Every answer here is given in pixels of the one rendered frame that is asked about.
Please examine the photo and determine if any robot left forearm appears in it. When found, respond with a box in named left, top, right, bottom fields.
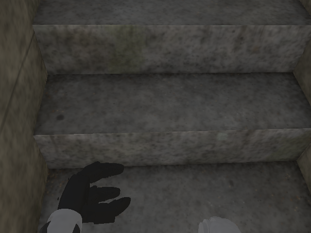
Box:
left=39, top=209, right=83, bottom=233

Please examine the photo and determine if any robot right thigh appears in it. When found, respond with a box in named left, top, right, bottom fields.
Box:
left=198, top=217, right=241, bottom=233

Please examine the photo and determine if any robot left hand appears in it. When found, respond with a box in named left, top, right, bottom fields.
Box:
left=57, top=161, right=131, bottom=224

